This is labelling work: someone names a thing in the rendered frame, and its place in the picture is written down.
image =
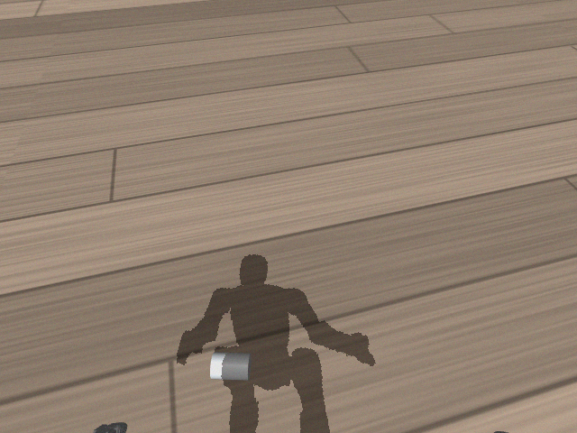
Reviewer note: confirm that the can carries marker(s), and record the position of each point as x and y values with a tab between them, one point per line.
230	366

